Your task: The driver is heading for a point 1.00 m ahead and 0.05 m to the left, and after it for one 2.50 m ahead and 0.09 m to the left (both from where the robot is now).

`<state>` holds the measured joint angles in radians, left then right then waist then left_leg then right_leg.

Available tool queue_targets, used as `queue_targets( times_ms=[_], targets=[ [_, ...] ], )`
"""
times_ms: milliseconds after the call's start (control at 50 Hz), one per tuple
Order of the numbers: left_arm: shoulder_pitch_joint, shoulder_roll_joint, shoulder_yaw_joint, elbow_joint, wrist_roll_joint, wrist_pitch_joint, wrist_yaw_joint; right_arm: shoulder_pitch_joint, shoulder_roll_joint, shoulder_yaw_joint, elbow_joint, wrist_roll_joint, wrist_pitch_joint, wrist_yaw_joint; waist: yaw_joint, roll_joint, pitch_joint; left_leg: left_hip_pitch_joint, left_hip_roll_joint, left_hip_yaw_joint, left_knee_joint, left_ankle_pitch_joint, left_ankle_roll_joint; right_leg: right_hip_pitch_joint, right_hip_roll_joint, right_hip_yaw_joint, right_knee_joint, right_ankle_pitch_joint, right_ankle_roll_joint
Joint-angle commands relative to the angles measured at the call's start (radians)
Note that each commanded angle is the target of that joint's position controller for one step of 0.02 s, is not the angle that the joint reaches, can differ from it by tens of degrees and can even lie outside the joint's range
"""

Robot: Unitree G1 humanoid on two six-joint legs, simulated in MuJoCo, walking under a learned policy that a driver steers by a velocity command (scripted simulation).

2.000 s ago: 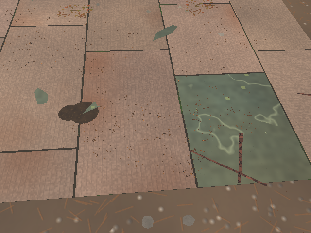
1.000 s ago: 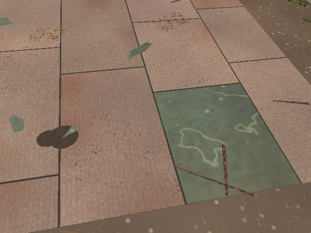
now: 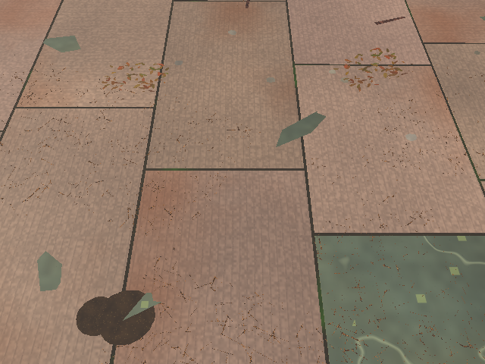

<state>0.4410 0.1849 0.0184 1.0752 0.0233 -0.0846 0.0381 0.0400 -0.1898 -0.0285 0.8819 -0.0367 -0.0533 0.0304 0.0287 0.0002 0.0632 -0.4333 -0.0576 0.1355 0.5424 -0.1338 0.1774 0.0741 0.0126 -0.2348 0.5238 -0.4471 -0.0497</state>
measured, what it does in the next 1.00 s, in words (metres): walks ahead: right foot, then left foot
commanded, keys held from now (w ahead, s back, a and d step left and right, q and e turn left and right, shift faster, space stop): w+q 0.20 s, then w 0.30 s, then no key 0.50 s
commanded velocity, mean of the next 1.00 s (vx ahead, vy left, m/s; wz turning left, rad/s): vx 0.35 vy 0.00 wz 0.23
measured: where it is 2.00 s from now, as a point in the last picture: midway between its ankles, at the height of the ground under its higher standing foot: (252, 347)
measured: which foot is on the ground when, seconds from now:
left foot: down 0.00-0.54, up 0.56-0.94, down 0.96-1.00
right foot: down 0.00-0.00, up 0.02-0.50, down 0.52-1.00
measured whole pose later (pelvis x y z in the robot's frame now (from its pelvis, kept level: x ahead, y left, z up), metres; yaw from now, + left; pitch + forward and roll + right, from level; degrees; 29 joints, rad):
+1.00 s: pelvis +0.44 +0.02 +0.02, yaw +13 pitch -1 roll -1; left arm 0.30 0.19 0.00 0.98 0.01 -0.04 0.02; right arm 0.19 -0.18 0.00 0.98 -0.02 -0.02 -0.03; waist 0.03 0.00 0.03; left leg -0.27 0.00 0.00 0.47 -0.19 0.02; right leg -0.16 0.05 -0.07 0.44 -0.27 -0.05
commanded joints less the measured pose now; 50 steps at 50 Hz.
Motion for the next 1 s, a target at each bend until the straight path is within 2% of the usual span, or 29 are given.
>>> queue_targets(
  times_ms=[20,40,60,80,100,140,200,300,400,440,460,480,500,520,540,560,580,600,620,640,700,740,800,840,900,940,960,980,1000],
  targets=[
    [0.001,0.090,0.026,-0.146,-0.023,-0.016,-0.023,0.372,-0.299,-0.101,0.037,-0.002,0.015,-0.022,-0.133,0.256,-0.308,0.758,0.414,-0.805,-0.184,-0.038,0.293,-0.680,0.051,0.075,0.959,-0.056,0.027],
    [-0.094,0.163,0.037,-0.173,-0.006,-0.029,-0.029,0.363,-0.280,-0.099,0.043,0.026,0.025,-0.019,-0.148,0.056,-0.279,0.734,0.398,-0.821,-0.245,-0.045,0.302,-0.815,0.006,0.274,0.994,-0.008,0.008],
    [-0.163,0.153,0.034,-0.205,-0.015,-0.044,-0.034,0.298,-0.238,-0.089,0.037,0.029,0.024,-0.024,-0.120,0.022,-0.156,0.615,0.380,-0.690,-0.273,-0.027,0.259,-0.849,-0.051,0.292,0.923,0.081,0.004],
    [-0.159,0.152,0.036,-0.201,-0.017,-0.048,-0.033,0.258,-0.176,-0.075,0.037,0.026,0.021,-0.024,-0.070,-0.057,-0.064,0.466,0.337,-0.597,-0.305,0.079,0.204,-0.794,-0.086,0.282,0.815,0.127,0.008],
    [-0.169,0.144,0.038,-0.209,-0.003,-0.034,-0.032,0.232,-0.150,-0.066,0.035,0.027,0.012,-0.029,-0.034,-0.071,-0.032,0.372,0.281,-0.522,-0.312,0.167,0.165,-0.733,-0.108,0.286,0.738,0.132,0.023],
    [-0.138,0.116,0.033,-0.213,0.025,0.009,-0.038,0.228,-0.146,-0.058,0.031,0.033,-0.007,-0.034,0.004,-0.038,-0.043,0.285,0.218,-0.432,-0.320,0.274,0.138,-0.647,-0.114,0.274,0.652,0.133,0.055],
    [-0.212,0.109,0.030,-0.260,0.028,0.038,-0.046,0.278,-0.199,-0.070,0.035,0.037,-0.021,-0.031,-0.002,0.003,-0.033,0.242,0.170,-0.388,-0.336,0.328,0.122,-0.669,-0.113,0.237,0.526,0.206,0.090],
    [-0.401,0.106,0.021,-0.328,0.017,0.041,-0.058,0.396,-0.174,-0.060,0.055,0.036,-0.019,-0.028,-0.083,0.058,-0.023,0.345,0.142,-0.348,-0.336,0.403,0.031,-0.718,-0.103,0.204,0.269,0.427,0.085],
    [-0.539,0.115,0.011,-0.382,0.006,0.029,-0.065,0.465,-0.181,-0.052,0.071,0.020,-0.020,-0.042,-0.134,0.070,-0.002,0.501,0.188,-0.366,-0.310,0.453,0.023,-0.731,-0.063,0.187,0.105,0.446,0.041],
    [-0.520,0.133,0.015,-0.390,0.004,0.021,-0.065,0.446,-0.198,-0.053,0.070,0.014,-0.023,-0.050,-0.106,0.079,0.003,0.531,0.219,-0.371,-0.278,0.527,0.013,-0.673,-0.048,0.195,0.046,0.392,0.008],
    [-0.461,0.146,0.021,-0.375,0.003,0.017,-0.061,0.418,-0.208,-0.054,0.065,0.014,-0.026,-0.053,-0.070,0.084,-0.011,0.521,0.221,-0.356,-0.236,0.630,-0.004,-0.583,-0.026,0.192,0.015,0.352,-0.011],
    [-0.371,0.166,0.031,-0.347,0.002,0.012,-0.054,0.401,-0.220,-0.056,0.063,0.012,-0.029,-0.052,-0.031,0.091,-0.052,0.516,0.214,-0.345,-0.152,0.757,-0.018,-0.467,0.007,0.184,-0.002,0.309,-0.029],
    [-0.224,0.185,0.043,-0.300,0.001,0.004,-0.043,0.385,-0.224,-0.055,0.064,0.012,-0.030,-0.047,0.038,0.062,-0.123,0.492,0.179,-0.311,0.011,0.790,-0.033,-0.296,0.026,0.174,-0.063,0.330,-0.053],
    [-0.069,0.221,0.055,-0.266,0.022,-0.008,-0.030,0.385,-0.197,-0.047,0.051,0.022,-0.035,-0.044,0.100,0.019,-0.219,0.346,0.135,-0.287,0.236,0.593,-0.052,-0.057,-0.095,0.289,-0.069,0.367,-0.091],
    [0.025,0.330,0.081,-0.262,0.048,-0.009,-0.025,0.516,-0.096,-0.026,0.039,0.069,-0.034,-0.042,0.068,-0.190,-0.376,0.056,-0.023,-0.195,0.626,0.026,-0.107,0.231,-0.401,0.708,-0.068,0.523,-0.230],
    [-0.004,0.291,0.079,-0.246,0.009,0.009,-0.037,0.543,-0.168,-0.043,0.060,0.050,-0.029,-0.049,0.040,-0.183,-0.388,-0.054,-0.080,-0.225,0.765,-0.400,-0.108,0.189,-0.462,0.912,-0.167,0.707,-0.294],
    [-0.116,0.222,0.062,-0.265,-0.013,0.011,-0.042,0.476,-0.173,-0.046,0.058,0.027,-0.020,-0.053,-0.004,-0.075,-0.223,-0.086,-0.016,-0.257,0.798,-0.336,-0.112,0.032,-0.423,0.752,-0.167,0.726,-0.279],
    [-0.182,0.150,0.042,-0.270,-0.015,0.005,-0.045,0.404,-0.151,-0.039,0.045,0.015,-0.019,-0.050,-0.013,-0.014,-0.127,-0.089,0.017,-0.250,0.746,-0.291,-0.119,-0.087,-0.372,0.611,-0.185,0.826,-0.250],
    [-0.198,0.116,0.030,-0.261,-0.012,0.000,-0.043,0.371,-0.136,-0.038,0.037,0.014,-0.012,-0.046,-0.027,-0.024,-0.084,-0.073,0.046,-0.239,0.686,-0.273,-0.122,-0.155,-0.318,0.503,-0.209,0.904,-0.211],
    [-0.194,0.100,0.023,-0.244,-0.016,-0.005,-0.039,0.367,-0.132,-0.038,0.033,0.003,0.000,-0.039,-0.044,-0.057,-0.069,-0.041,0.059,-0.229,0.630,-0.259,-0.133,-0.209,-0.277,0.430,-0.233,0.954,-0.184],
    [-0.167,0.130,0.022,-0.210,-0.011,-0.019,-0.041,0.400,-0.096,-0.031,0.050,0.005,0.027,-0.028,-0.080,-0.079,-0.113,0.039,0.037,-0.195,0.549,-0.208,-0.157,-0.257,-0.239,0.327,-0.241,1.118,-0.179],
    [-0.176,0.139,0.019,-0.199,-0.006,-0.017,-0.039,0.370,-0.080,-0.024,0.048,0.007,0.036,-0.029,-0.091,-0.081,-0.116,0.048,0.049,-0.171,0.433,-0.164,-0.168,-0.274,-0.218,0.277,-0.245,1.118,-0.171],
    [-0.156,0.139,0.012,-0.174,-0.007,-0.006,-0.037,0.277,-0.062,-0.006,0.038,0.011,0.043,-0.034,-0.062,-0.118,-0.115,0.106,0.063,-0.127,0.240,-0.073,-0.174,-0.286,-0.183,0.233,-0.239,1.062,-0.143],
    [-0.121,0.143,0.012,-0.154,-0.007,0.004,-0.035,0.243,-0.068,-0.002,0.041,0.016,0.046,-0.042,-0.042,-0.118,-0.124,0.139,0.062,-0.118,0.171,-0.049,-0.175,-0.270,-0.191,0.248,-0.228,0.988,-0.139],
    [-0.117,0.137,0.008,-0.137,-0.006,0.022,-0.027,0.216,-0.074,0.002,0.052,0.017,0.044,-0.053,-0.034,-0.103,-0.093,0.193,0.065,-0.119,0.050,-0.069,-0.163,-0.282,-0.213,0.301,-0.209,0.775,-0.138],
    [-0.121,0.127,0.004,-0.128,-0.011,0.032,-0.019,0.227,-0.079,0.007,0.068,0.009,0.033,-0.062,-0.054,-0.048,-0.063,0.306,0.092,-0.156,-0.160,0.060,-0.145,-0.331,-0.189,0.321,-0.171,0.548,-0.087],
    [-0.090,0.112,0.000,-0.129,-0.005,0.033,-0.017,0.259,-0.130,-0.002,0.080,0.005,0.023,-0.070,-0.041,0.012,-0.086,0.395,0.186,-0.250,-0.175,0.221,-0.132,-0.368,-0.156,0.316,-0.138,0.412,-0.049],
    [0.006,0.079,-0.001,-0.115,-0.007,0.035,-0.018,0.257,-0.177,-0.007,0.084,0.008,0.020,-0.072,0.024,0.105,-0.087,0.432,0.288,-0.340,-0.147,0.429,-0.084,-0.401,-0.080,0.273,-0.121,0.196,-0.025],
    [0.051,0.036,-0.015,-0.072,-0.019,0.052,-0.012,0.215,-0.132,0.003,0.092,0.031,0.025,-0.068,0.023,0.138,-0.090,0.308,0.300,-0.346,-0.170,0.328,-0.032,-0.296,-0.050,0.243,-0.163,0.118,-0.011]
  ],
)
